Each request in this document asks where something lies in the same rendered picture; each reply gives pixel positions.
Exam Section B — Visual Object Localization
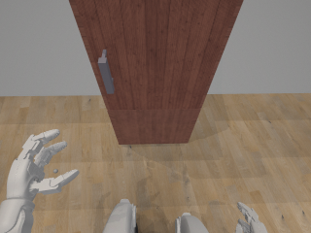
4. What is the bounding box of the handle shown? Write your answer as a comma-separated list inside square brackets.
[97, 50, 115, 94]

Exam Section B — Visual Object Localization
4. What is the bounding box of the robot right thigh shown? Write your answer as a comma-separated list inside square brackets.
[175, 215, 209, 233]

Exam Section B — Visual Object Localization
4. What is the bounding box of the left robot shin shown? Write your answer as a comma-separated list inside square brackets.
[120, 199, 135, 233]

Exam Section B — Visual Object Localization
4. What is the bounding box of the cupboard door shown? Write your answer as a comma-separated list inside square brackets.
[75, 0, 239, 111]

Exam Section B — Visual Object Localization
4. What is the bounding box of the robot left forearm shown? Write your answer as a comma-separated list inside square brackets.
[0, 197, 35, 233]

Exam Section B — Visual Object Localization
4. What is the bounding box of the right robot hand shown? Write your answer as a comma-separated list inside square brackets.
[233, 202, 268, 233]

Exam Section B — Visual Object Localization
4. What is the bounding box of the left robot hand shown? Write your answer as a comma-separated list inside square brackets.
[6, 129, 80, 201]

